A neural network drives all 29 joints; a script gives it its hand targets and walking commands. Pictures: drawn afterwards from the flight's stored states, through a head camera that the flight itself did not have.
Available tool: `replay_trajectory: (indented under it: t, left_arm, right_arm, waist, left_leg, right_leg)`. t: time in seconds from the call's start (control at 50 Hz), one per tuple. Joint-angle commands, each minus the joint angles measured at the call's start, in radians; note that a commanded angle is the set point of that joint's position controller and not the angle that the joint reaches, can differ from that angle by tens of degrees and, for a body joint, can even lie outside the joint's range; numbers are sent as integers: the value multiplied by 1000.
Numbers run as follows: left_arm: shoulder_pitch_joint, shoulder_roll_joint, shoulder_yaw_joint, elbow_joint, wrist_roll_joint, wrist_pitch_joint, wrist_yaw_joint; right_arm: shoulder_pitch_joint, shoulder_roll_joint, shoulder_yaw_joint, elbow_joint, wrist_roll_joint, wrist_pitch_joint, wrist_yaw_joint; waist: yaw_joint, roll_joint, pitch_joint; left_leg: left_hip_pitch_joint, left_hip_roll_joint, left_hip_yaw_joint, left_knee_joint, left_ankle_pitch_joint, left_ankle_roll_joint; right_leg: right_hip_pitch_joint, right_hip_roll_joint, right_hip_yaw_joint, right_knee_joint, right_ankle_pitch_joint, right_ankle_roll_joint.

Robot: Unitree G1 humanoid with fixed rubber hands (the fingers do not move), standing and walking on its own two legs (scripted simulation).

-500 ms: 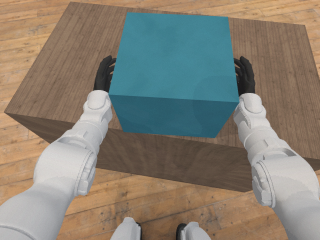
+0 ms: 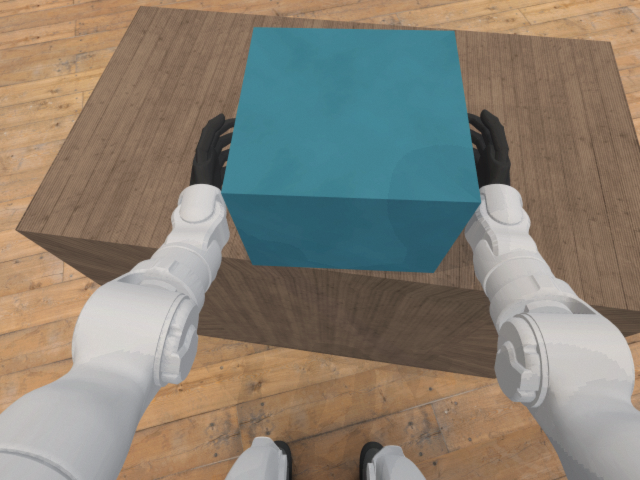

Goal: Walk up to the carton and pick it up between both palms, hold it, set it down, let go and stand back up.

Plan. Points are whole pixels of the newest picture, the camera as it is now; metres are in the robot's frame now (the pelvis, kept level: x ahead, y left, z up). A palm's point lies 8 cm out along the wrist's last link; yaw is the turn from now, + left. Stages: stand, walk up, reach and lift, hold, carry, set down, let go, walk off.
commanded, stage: reach and lift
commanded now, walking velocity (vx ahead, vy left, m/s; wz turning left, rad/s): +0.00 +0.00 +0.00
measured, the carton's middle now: (347, 155) +0.52 +0.00 +0.02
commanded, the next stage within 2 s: none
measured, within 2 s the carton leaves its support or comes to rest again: neither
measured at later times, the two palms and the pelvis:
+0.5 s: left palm (212, 188) +0.46 +0.17 +0.02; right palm (487, 186) +0.47 -0.18 +0.03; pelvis +0.03 -0.01 +0.03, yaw +2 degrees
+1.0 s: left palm (213, 189) +0.46 +0.17 +0.02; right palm (484, 192) +0.47 -0.18 +0.02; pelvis +0.03 -0.01 +0.03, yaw +1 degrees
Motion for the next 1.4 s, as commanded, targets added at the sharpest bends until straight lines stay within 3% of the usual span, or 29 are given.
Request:
replay_trajectory:
  t: [0.0, 0.06, 0.12, 0.22, 0.38, 0.54, 1.02, 1.38]
  left_arm:
    - [-578, -310, 22, -164, 165, -96, -108]
    - [-520, -481, 48, -76, 266, -141, -162]
    - [-460, -490, 62, -31, 300, -172, -175]
    - [-397, -456, 94, 15, 324, -190, -172]
    - [-313, -459, 92, -3, 363, -199, -167]
    - [-267, -460, 80, -17, 382, -209, -164]
    - [-293, -516, 25, 11, 342, -370, -172]
    - [-199, -529, -48, -47, 316, -384, -177]
  right_arm:
    - [-584, 361, -9, -162, -235, -99, 152]
    - [-515, 538, -61, -64, -395, -155, 221]
    - [-454, 570, -88, 5, -463, -191, 245]
    - [-367, 570, -110, 88, -523, -208, 243]
    - [-254, 586, -136, 144, -580, -251, 234]
    - [-220, 579, -150, 181, -606, -309, 231]
    - [-289, 553, -90, 311, -647, -556, 192]
    - [-273, 501, 9, 380, -557, -637, 185]
  waist:
    - [-36, -20, -867]
    - [-43, -24, -761]
    - [-45, -53, -656]
    - [-48, -118, -521]
    - [-38, -60, -486]
    - [-40, -2, -503]
    - [-46, -72, -642]
    - [-30, -35, -720]
  left_leg:
    - [536, -52, 73, -55, 427, -51]
    - [561, -49, 66, -91, 408, -46]
    - [543, -40, 56, -131, 383, -37]
    - [492, -42, 62, -192, 368, -19]
    - [513, -42, 92, -228, 456, -20]
    - [528, -36, 98, -240, 511, -31]
    - [440, -45, 100, -198, 554, -22]
    - [434, -64, 94, -130, 572, -20]
  right_leg:
    - [534, 14, -76, -76, 438, 10]
    - [536, 11, -101, -111, 435, 7]
    - [562, 3, -106, -134, 429, 11]
    - [615, -11, -99, -168, 458, 21]
    - [678, -26, -87, -189, 582, 23]
    - [676, -33, -86, -193, 609, 13]
    - [682, -9, -110, -128, 775, 29]
    - [576, 24, -126, -89, 762, 24]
